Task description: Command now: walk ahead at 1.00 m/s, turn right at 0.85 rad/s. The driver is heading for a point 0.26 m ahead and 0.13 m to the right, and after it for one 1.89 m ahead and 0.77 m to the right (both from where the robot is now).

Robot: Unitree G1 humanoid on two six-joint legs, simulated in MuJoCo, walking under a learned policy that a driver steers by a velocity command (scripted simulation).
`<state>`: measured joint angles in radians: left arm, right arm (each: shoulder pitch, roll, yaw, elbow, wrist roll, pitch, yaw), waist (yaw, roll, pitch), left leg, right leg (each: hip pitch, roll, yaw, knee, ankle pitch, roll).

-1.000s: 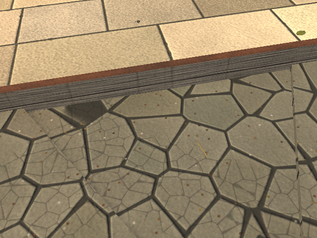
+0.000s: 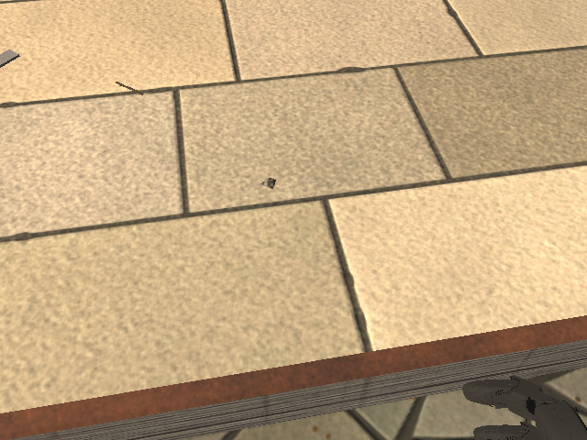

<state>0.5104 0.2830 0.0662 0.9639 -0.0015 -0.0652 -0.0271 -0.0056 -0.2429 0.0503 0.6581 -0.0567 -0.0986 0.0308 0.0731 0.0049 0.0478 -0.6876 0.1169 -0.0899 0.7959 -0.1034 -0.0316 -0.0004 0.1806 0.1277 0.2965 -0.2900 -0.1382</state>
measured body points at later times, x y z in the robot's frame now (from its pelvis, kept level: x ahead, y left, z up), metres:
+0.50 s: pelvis +0.37 +0.01 -0.01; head +0.41 -0.01 +0.44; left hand +0.72 +0.08 -0.05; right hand +0.27 -0.26 -0.13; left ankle +0.31 +0.17 -0.73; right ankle +0.43 -0.11 -0.68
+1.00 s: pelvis +0.55 -0.02 +0.05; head +0.57 -0.03 +0.50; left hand +0.84 +0.08 -0.07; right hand +0.55 -0.34 +0.02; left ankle +0.66 -0.02 -0.56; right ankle +0.40 -0.08 -0.62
